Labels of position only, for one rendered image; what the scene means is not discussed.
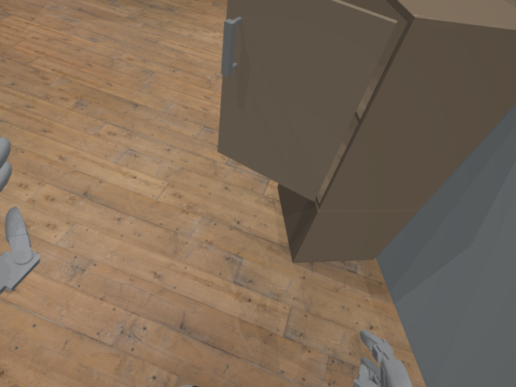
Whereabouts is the cupboard door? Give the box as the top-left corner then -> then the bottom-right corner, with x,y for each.
218,0 -> 397,202

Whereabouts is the handle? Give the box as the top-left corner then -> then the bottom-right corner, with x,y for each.
221,17 -> 243,77

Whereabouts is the left robot hand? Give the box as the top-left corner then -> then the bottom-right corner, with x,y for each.
0,137 -> 40,294

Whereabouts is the right robot hand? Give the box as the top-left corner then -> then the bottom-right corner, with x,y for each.
354,330 -> 413,387

